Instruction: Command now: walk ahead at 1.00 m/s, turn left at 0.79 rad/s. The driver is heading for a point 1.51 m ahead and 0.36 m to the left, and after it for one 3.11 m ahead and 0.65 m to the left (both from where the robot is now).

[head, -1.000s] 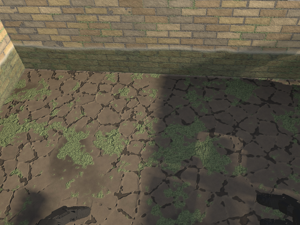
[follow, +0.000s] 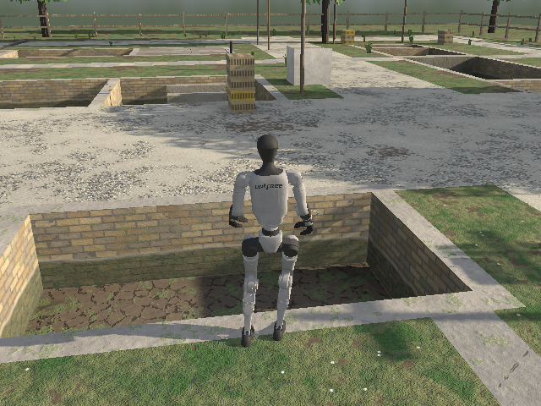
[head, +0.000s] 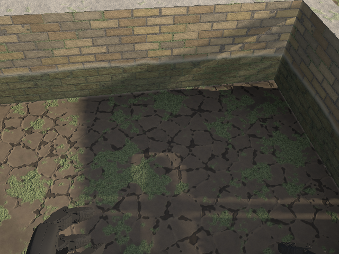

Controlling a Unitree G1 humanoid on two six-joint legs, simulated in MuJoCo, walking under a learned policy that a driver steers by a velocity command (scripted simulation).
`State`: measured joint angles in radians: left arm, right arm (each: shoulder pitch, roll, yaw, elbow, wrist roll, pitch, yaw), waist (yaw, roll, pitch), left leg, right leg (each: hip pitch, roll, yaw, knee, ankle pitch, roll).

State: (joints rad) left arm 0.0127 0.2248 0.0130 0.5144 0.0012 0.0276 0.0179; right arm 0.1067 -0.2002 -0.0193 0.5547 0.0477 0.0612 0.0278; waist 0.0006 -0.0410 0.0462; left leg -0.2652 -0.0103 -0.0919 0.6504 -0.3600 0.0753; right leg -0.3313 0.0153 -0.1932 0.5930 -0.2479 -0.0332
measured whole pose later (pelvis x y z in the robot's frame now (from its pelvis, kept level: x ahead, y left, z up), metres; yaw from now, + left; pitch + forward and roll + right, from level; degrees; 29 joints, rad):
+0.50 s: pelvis +0.01 +0.01 -0.03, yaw +25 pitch +0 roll -2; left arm 0.12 0.25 0.03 0.59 0.00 0.07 -0.01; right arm 0.07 -0.22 -0.02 0.56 0.03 0.08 0.00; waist -0.03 -0.04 0.07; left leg -0.50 -0.05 0.00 0.85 -0.35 0.09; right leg -0.44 -0.08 -0.25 1.00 -0.50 0.09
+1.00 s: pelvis +0.00 +0.08 -0.01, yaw +34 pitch +0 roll -1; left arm 0.19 0.21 0.03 0.60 -0.03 0.02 -0.02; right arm -0.04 -0.16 0.03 0.50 -0.01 0.02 0.03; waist 0.02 0.00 0.01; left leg -0.43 -0.08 0.03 0.71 -0.28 0.10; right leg -0.31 -0.01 0.03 0.84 -0.48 0.01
